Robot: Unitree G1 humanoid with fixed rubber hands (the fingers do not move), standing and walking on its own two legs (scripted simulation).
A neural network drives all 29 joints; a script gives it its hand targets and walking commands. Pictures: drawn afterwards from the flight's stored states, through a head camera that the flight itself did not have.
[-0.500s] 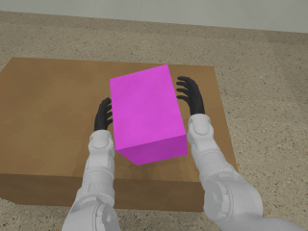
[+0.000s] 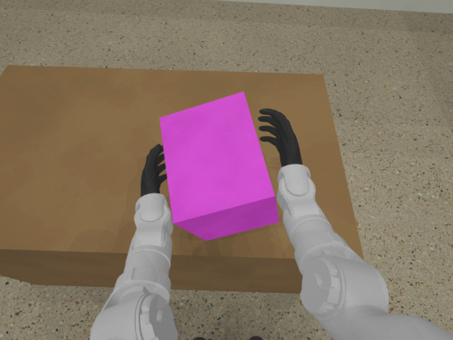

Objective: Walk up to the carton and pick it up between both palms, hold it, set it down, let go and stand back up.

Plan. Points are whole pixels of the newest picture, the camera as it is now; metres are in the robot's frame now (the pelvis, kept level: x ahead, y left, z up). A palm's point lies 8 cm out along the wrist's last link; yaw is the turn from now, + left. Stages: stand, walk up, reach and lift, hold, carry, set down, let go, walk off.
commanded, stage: set down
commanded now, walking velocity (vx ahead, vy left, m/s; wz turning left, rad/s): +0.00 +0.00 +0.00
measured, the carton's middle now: (223, 173) +0.41 +0.04 -0.02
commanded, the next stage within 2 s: none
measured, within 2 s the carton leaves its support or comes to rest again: neither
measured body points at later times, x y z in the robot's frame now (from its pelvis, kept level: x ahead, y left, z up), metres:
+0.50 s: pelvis +0.00 -0.02 -0.01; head +0.11 -0.01 +0.43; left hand +0.38 +0.16 -0.03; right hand +0.45 -0.08 +0.03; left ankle -0.02 +0.11 -0.75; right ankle -0.01 -0.10 -0.75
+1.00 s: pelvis +0.00 -0.01 -0.01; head +0.14 +0.00 +0.42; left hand +0.39 +0.17 -0.04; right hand +0.46 -0.08 +0.00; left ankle -0.02 +0.11 -0.75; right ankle -0.01 -0.10 -0.75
